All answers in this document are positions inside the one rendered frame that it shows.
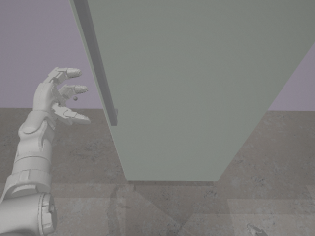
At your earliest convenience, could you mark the left robot upper arm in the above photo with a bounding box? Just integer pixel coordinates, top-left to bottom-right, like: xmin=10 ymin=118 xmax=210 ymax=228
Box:
xmin=0 ymin=192 xmax=58 ymax=236

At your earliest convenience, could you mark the handle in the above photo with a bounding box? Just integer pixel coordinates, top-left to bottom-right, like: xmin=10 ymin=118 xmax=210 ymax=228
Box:
xmin=73 ymin=0 xmax=118 ymax=126

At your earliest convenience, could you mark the robot right hand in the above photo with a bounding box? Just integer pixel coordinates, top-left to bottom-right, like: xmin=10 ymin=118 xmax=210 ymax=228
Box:
xmin=247 ymin=224 xmax=268 ymax=236

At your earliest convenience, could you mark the robot left hand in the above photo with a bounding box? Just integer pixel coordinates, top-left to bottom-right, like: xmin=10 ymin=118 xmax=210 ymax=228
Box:
xmin=32 ymin=67 xmax=91 ymax=126

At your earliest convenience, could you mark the robot left forearm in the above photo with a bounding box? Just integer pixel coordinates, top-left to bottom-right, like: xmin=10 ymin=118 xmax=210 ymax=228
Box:
xmin=0 ymin=110 xmax=57 ymax=204

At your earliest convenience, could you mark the fridge door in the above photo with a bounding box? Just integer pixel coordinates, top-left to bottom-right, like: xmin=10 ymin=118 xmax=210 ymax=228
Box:
xmin=69 ymin=0 xmax=315 ymax=181

